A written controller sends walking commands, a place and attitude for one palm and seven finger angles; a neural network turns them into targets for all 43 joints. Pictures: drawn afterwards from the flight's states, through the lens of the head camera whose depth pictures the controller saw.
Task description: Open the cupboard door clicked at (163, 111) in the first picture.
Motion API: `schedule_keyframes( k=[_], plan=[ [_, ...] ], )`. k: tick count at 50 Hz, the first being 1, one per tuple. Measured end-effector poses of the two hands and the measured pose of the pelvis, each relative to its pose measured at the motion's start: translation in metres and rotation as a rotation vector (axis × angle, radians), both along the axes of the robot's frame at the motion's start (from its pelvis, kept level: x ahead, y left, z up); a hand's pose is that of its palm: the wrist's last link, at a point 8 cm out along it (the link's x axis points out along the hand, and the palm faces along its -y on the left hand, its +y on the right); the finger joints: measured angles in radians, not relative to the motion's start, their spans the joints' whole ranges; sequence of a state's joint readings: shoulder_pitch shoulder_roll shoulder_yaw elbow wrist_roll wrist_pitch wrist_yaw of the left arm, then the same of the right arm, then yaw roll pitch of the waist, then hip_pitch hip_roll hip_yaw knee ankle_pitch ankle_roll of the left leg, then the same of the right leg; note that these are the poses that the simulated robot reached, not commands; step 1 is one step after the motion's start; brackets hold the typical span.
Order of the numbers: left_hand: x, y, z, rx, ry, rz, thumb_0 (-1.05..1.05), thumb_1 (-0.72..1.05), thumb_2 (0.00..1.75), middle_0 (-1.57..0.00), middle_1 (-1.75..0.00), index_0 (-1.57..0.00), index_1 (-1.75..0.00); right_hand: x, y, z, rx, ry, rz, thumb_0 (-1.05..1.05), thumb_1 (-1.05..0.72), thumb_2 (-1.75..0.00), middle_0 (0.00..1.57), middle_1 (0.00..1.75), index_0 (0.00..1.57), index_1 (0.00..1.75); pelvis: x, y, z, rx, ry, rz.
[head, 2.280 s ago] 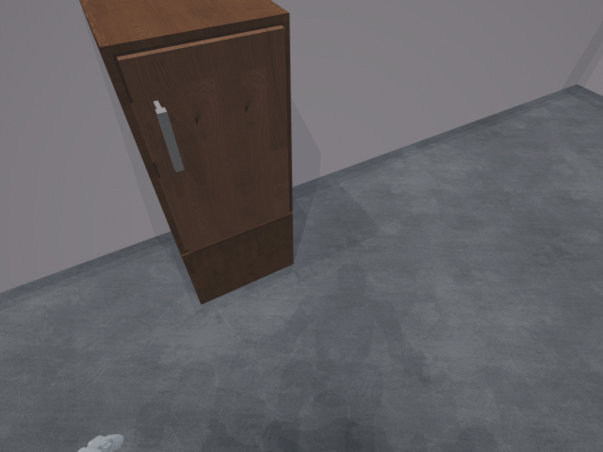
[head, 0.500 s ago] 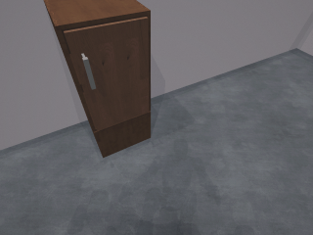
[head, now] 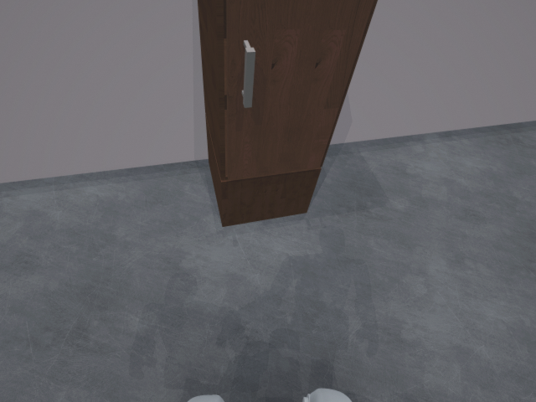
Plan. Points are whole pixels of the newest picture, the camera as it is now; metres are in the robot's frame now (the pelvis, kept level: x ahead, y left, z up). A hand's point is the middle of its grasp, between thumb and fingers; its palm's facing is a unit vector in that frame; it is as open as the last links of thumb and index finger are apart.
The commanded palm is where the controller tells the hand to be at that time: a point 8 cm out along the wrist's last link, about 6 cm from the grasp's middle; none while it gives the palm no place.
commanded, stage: turn to face it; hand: left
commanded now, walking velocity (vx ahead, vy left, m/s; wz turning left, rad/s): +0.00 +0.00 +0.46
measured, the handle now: (246, 75) +0.83 +0.09 +0.01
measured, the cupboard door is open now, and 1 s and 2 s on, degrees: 0 0 0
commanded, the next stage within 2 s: take the last steps up to it in 0.50 s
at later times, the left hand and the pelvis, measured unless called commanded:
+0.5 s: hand out of the picture +0.03 +0.20 -0.14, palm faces +0.22 -0.94 -0.25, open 7.4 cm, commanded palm none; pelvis -0.02 -0.02 +0.02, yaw +11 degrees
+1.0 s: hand out of the picture -0.13 +0.09 -0.17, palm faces +0.37 -0.93 -0.08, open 7.4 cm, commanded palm none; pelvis +0.01 -0.02 +0.01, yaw +14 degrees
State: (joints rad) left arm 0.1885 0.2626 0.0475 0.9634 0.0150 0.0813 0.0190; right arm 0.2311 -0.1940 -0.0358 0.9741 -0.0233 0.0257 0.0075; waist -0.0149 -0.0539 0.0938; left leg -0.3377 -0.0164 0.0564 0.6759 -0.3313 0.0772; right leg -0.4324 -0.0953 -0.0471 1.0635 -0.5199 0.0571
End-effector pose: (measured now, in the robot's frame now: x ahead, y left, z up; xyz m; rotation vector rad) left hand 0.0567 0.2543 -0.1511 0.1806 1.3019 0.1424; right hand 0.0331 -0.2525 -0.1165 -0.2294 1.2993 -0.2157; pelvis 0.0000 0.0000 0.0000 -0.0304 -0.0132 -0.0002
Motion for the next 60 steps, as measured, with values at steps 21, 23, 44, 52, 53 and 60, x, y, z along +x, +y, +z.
schedule_keyframes(
  k=[21,23,44,52,53,60],
  plan=[
    [-0.029,0.004,0.039,0.033,-0.113,0.164,0.00,0.91,0.90,-0.19,-0.30,-0.19,-0.30,0.014,0.010,0.009,0.032,-0.027,0.118,0.00,-0.90,-0.90,0.20,0.30,0.21,0.30,-0.016,-0.004,0.021,0.001,0.009,0.172],
    [-0.035,-0.004,0.041,0.040,-0.120,0.176,0.00,0.91,0.90,-0.20,-0.30,-0.19,-0.30,0.016,0.004,0.005,0.042,-0.025,0.132,0.00,-0.90,-0.90,0.20,0.30,0.21,0.30,-0.019,-0.010,0.020,0.006,0.009,0.186],
    [-0.178,-0.108,0.029,-0.077,0.133,0.396,0.00,0.90,0.90,-0.20,-0.30,-0.20,-0.30,0.044,-0.015,-0.004,0.067,0.062,0.284,0.00,-0.91,-0.90,0.19,0.30,0.20,0.30,-0.008,-0.040,0.019,0.018,0.031,0.284],
    [-0.195,-0.107,0.009,-0.206,0.326,0.378,0.00,0.90,0.90,-0.20,-0.30,-0.20,-0.30,0.077,0.026,0.006,0.027,-0.065,0.249,0.00,-0.92,-0.90,0.20,0.30,0.20,0.30,0.018,-0.013,0.012,0.007,0.016,0.227],
    [-0.187,-0.101,0.009,-0.206,0.327,0.362,0.00,0.90,0.90,-0.20,-0.30,-0.20,-0.30,0.076,0.025,0.008,0.018,-0.069,0.231,0.00,-0.93,-0.90,0.20,0.30,0.20,0.30,0.023,-0.011,0.014,0.002,0.011,0.224],
    [-0.076,-0.048,0.005,-0.129,0.155,0.298,0.01,0.91,0.90,-0.19,-0.30,-0.19,-0.30,0.042,0.013,0.011,-0.001,0.098,0.152,-0.01,-0.92,-0.90,0.20,0.30,0.20,0.30,0.066,-0.012,0.017,-0.008,0.001,0.210]
  ],
)
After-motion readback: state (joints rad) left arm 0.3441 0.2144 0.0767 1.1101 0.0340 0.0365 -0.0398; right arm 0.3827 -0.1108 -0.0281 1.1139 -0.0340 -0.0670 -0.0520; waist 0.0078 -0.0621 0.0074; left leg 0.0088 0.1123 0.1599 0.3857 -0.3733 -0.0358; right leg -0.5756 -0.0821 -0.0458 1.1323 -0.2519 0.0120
